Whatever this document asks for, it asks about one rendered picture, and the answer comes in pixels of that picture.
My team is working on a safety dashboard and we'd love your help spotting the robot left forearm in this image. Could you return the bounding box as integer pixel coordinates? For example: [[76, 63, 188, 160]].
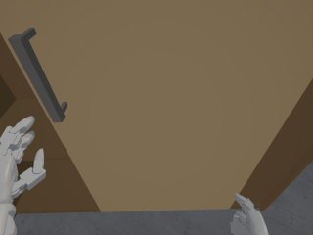
[[0, 202, 17, 235]]

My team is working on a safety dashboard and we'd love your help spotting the wardrobe door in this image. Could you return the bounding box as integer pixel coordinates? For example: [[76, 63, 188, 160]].
[[234, 78, 313, 204], [0, 0, 313, 212]]

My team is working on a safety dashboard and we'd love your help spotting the handle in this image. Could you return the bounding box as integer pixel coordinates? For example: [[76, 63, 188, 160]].
[[8, 28, 67, 123]]

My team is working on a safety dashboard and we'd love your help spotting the left robot hand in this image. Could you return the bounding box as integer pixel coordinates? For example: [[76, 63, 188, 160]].
[[0, 116, 46, 204]]

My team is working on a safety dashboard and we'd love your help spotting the right robot hand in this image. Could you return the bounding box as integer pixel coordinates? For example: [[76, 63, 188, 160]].
[[230, 193, 269, 235]]

